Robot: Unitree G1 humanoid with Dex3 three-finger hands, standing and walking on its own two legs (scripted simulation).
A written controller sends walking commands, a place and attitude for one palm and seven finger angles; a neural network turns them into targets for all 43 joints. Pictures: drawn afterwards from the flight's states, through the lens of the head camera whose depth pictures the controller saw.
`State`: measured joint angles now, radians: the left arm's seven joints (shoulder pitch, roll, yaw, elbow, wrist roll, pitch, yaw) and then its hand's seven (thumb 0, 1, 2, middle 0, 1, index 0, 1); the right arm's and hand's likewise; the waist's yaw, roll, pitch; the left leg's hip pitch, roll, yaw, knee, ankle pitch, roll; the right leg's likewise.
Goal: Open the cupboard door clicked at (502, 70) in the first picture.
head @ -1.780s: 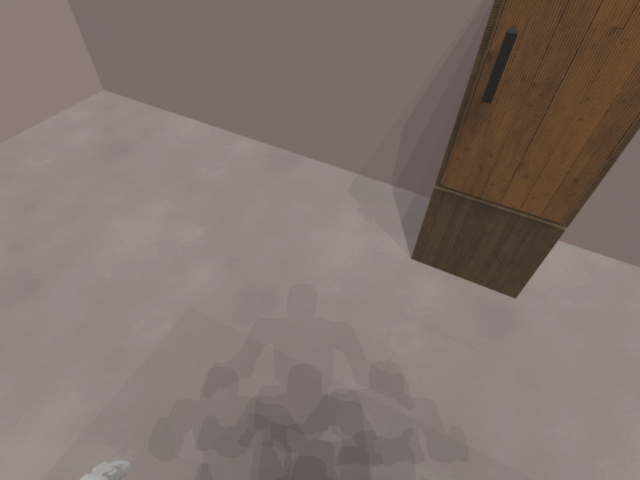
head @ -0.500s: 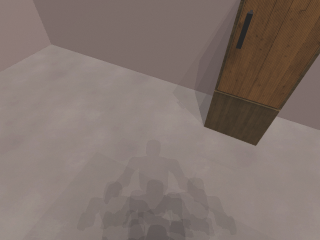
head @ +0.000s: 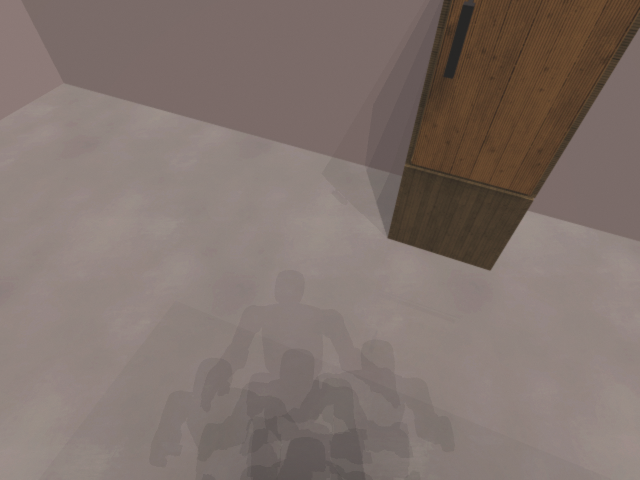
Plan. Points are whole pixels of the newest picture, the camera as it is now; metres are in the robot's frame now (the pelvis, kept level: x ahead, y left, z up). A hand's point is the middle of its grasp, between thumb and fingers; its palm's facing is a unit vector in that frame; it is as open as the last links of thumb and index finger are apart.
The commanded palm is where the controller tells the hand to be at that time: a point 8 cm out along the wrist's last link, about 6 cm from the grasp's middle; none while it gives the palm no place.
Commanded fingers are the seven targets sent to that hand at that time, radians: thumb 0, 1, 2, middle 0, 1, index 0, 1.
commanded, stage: walk to a spot facing it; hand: left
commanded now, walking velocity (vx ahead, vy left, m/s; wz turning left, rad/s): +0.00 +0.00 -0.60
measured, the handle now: (459, 38) +1.07 -0.27 +0.07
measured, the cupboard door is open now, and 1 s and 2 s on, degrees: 0 0 0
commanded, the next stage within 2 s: none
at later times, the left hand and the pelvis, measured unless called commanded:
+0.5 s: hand out of the picture +0.06 +0.16 -0.15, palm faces -0.17 -0.96 -0.21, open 7.3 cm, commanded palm none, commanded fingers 0.00 0.90 0.90 -0.20 -0.30 -0.20 -0.30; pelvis +0.02 -0.02 +0.01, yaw -15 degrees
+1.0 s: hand (243, 343) +0.36 +0.16 -0.17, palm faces -0.50 -0.85 -0.18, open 7.3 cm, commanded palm none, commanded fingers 0.00 0.90 0.90 -0.20 -0.30 -0.20 -0.30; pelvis +0.17 +0.03 +0.01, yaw -33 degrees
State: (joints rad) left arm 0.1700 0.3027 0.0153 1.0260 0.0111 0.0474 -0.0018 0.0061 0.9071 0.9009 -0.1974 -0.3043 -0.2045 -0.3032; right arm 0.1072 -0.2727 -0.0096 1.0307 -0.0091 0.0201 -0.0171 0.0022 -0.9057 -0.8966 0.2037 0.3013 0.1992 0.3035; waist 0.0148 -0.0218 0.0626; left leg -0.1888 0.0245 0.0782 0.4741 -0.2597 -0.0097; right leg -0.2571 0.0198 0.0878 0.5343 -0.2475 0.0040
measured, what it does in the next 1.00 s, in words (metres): walks ahead, turning right: left foot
